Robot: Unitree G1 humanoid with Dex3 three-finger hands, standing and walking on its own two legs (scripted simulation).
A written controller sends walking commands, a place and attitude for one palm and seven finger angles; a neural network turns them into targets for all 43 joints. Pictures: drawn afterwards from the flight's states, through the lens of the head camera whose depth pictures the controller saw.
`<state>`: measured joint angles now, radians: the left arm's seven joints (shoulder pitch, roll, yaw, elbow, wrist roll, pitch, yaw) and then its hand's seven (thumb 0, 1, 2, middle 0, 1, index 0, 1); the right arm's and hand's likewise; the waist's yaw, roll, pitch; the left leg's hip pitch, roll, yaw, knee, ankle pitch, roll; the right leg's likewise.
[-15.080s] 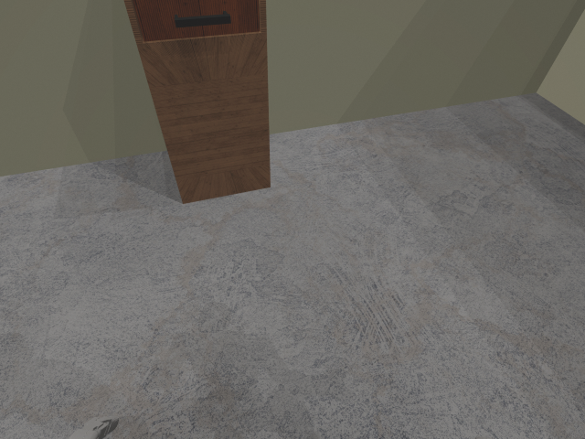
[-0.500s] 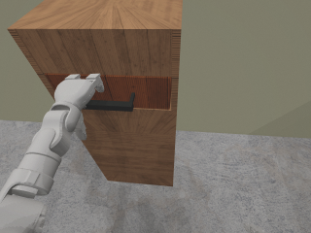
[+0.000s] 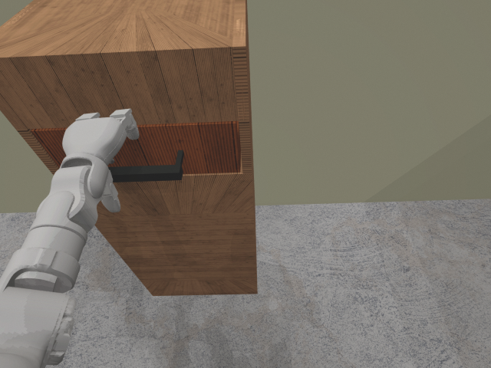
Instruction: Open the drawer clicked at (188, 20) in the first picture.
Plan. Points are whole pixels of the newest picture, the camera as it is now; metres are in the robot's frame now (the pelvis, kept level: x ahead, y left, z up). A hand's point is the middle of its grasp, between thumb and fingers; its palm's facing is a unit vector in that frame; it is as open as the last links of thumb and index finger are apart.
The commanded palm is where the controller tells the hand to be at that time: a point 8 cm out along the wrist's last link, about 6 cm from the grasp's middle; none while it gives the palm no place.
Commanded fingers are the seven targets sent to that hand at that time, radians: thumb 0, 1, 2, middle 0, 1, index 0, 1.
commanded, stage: move the hooked fingers above the handle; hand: left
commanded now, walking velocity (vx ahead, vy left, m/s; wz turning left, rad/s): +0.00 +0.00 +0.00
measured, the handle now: (139, 165) +0.48 +0.22 +0.06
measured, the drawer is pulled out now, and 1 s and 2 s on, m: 0.00 0.00 0.00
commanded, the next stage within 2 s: none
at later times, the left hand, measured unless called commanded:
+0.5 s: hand (131, 152) +0.44 +0.20 +0.13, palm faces +0.10 -0.05 -0.99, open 13.5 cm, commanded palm +0.41 +0.25 +0.18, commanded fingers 0.00 -0.50 0.30 -0.30 -1.20 -0.30 -1.20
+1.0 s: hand (134, 158) +0.44 +0.20 +0.12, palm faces +0.07 -0.09 -0.99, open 13.8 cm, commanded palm +0.42 +0.25 +0.18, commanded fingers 0.00 -0.50 0.30 -0.30 -1.20 -0.30 -1.20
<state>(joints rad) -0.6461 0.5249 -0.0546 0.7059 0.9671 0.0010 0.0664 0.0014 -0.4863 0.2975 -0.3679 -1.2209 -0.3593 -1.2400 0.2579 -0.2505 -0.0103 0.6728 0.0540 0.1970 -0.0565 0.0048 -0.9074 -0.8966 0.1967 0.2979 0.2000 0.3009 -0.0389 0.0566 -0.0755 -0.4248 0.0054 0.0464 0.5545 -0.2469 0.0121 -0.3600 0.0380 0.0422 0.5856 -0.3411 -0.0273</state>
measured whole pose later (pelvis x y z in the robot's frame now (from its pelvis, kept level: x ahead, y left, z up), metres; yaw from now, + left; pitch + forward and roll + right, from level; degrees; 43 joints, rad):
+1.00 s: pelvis +0.00 +0.01 +0.00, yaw +2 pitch +8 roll +0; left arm -0.70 0.50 -0.14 0.62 0.93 -0.16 0.09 0.00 -0.49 0.30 -0.40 -1.25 -0.33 -1.21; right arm 0.24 -0.28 -0.04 0.69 0.04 0.15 -0.05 0.00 -0.91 -0.90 0.19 0.30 0.20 0.30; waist -0.03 0.03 -0.06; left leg -0.49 -0.01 0.02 0.61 -0.26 0.02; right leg -0.39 0.03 0.01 0.61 -0.35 -0.02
